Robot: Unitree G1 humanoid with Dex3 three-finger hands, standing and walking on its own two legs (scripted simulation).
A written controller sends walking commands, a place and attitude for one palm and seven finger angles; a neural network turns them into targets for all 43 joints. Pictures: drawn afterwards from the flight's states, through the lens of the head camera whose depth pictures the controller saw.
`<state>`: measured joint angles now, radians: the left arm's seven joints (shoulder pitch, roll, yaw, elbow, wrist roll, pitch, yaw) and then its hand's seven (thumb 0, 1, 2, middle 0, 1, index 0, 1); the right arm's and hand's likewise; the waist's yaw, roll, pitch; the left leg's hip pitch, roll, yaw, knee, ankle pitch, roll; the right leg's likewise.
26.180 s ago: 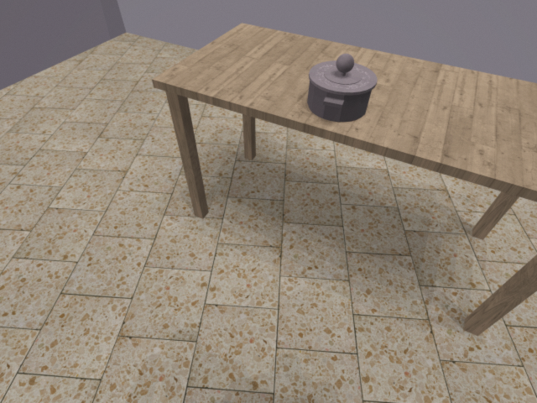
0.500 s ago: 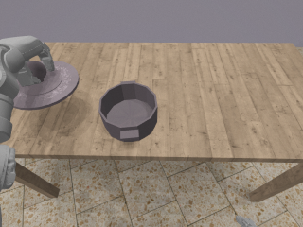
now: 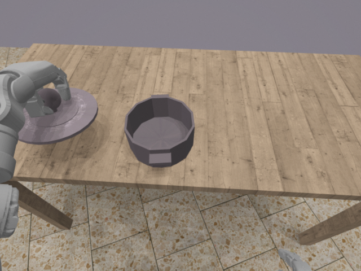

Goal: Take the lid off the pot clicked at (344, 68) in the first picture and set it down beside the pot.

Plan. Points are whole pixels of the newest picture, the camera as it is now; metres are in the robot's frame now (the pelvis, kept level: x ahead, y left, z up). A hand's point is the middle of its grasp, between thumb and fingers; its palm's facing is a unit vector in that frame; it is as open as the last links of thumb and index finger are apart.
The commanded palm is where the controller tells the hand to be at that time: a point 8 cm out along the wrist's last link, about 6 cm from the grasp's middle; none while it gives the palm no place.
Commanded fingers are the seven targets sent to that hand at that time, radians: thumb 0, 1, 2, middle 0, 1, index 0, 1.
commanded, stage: lower the lid onto the table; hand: left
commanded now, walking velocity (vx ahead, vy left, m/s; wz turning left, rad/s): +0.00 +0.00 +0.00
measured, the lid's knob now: (48, 99) +0.45 +0.31 +0.12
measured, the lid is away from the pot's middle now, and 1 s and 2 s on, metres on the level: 0.24 0.23 0.24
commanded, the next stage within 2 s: open the fingers wide in 1.86 s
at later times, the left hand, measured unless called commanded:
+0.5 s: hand (54, 106) +0.44 +0.29 +0.12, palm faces -0.38 -0.03 -0.92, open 7.6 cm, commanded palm +0.44 +0.29 +0.18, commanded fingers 0.00 0.59 1.07 -0.86 -0.97 -0.88 -0.99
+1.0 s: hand (61, 115) +0.44 +0.29 +0.08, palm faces -0.44 -0.05 -0.90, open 7.6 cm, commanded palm +0.45 +0.29 +0.14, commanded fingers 0.00 0.59 1.07 -0.86 -0.97 -0.88 -0.99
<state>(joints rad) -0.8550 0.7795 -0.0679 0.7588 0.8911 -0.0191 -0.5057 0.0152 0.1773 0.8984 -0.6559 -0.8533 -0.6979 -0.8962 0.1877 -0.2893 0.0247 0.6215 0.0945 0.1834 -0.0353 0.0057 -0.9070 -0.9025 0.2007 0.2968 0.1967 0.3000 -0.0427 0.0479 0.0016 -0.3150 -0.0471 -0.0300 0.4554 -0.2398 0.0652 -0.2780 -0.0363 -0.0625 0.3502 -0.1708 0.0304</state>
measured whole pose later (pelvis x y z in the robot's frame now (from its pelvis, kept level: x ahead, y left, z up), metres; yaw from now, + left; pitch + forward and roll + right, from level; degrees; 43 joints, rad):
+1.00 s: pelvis +0.01 +0.01 +0.00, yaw -2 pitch +8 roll -2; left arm -0.81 0.73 -0.04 0.91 0.93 -0.16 -0.38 0.02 0.18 0.90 -0.65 -0.86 -0.70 -0.89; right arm 0.25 -0.28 0.01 0.66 0.08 0.18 -0.06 0.00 -0.91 -0.90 0.20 0.30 0.20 0.30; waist -0.07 0.04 -0.02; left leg -0.37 -0.05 0.00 0.49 -0.27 0.08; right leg -0.34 -0.03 -0.03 0.39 -0.19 0.03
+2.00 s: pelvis +0.00 +0.02 -0.02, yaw -4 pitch +13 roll -3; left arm -0.83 0.76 0.00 1.08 0.97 -0.21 -0.31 0.01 0.16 0.87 -0.67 -0.89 -0.72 -0.93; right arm 0.33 -0.28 0.01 0.69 0.08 0.18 -0.09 0.00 -0.90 -0.90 0.20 0.30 0.20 0.30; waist -0.10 0.04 -0.07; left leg -0.56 -0.03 0.02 0.66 -0.33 0.09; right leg -0.53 -0.02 -0.01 0.53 -0.23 0.03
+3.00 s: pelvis +0.00 +0.03 -0.02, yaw -4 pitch +13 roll -4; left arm -0.79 0.73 0.00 1.00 0.99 -0.20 -0.26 0.00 0.03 0.61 -0.36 -0.89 -0.36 -0.89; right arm 0.31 -0.26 0.00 0.66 0.08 0.20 -0.07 0.00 -0.91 -0.90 0.20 0.30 0.20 0.30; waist -0.09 0.04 -0.07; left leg -0.57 -0.03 0.02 0.68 -0.34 0.09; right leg -0.54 -0.02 -0.01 0.54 -0.24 0.02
